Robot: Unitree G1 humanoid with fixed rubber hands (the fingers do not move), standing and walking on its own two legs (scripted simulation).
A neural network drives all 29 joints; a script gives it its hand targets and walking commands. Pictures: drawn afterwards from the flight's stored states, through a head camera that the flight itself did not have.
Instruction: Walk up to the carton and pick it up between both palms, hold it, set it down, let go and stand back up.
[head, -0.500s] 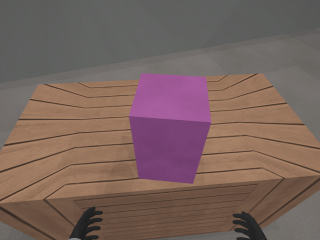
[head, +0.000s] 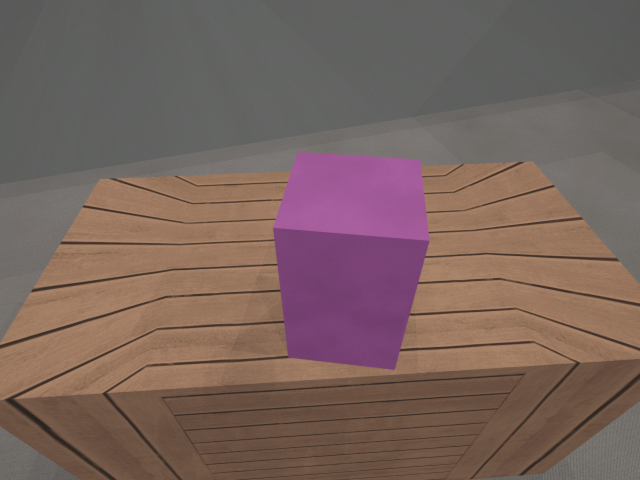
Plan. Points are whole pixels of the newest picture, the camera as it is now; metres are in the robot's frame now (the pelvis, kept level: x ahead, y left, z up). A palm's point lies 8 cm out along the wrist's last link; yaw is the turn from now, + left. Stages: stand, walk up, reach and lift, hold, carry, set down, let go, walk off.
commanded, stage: stand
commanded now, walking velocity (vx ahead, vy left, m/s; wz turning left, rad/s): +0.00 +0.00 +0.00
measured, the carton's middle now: (348, 266) +0.43 -0.02 +0.03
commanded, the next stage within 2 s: none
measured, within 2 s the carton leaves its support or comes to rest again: neither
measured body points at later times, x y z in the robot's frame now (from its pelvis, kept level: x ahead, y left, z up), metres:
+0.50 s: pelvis -0.05 +0.02 +0.00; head -0.06 +0.02 +0.45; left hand -0.02 +0.27 -0.14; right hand -0.01 -0.24 -0.14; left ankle +0.03 +0.12 -0.74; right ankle -0.02 -0.11 -0.74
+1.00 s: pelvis -0.05 +0.01 -0.01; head -0.07 +0.00 +0.44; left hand -0.05 +0.26 -0.14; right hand -0.03 -0.25 -0.14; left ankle +0.03 +0.12 -0.74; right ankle -0.02 -0.11 -0.74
